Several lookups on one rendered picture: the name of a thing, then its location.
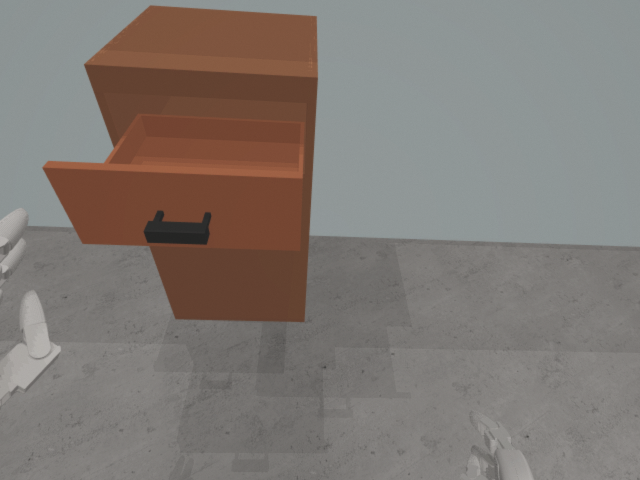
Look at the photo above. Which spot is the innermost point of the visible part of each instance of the drawer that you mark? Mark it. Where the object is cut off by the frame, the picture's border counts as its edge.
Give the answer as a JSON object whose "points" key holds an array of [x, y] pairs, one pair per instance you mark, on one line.
{"points": [[247, 173]]}

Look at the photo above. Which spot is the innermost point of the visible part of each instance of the robot left hand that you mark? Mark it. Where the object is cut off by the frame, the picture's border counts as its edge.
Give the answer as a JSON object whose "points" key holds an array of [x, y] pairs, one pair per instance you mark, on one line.
{"points": [[24, 364]]}

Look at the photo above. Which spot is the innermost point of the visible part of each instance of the robot right hand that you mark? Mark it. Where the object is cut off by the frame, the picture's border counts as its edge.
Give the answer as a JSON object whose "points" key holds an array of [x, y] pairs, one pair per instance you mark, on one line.
{"points": [[507, 463]]}

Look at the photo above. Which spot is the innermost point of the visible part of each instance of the handle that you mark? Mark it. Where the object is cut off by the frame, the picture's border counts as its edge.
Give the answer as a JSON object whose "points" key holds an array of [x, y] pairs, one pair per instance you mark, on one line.
{"points": [[158, 231]]}

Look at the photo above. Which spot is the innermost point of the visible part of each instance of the cabinet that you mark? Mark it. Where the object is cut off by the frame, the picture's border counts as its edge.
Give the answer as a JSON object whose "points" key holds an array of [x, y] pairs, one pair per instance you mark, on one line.
{"points": [[223, 64]]}

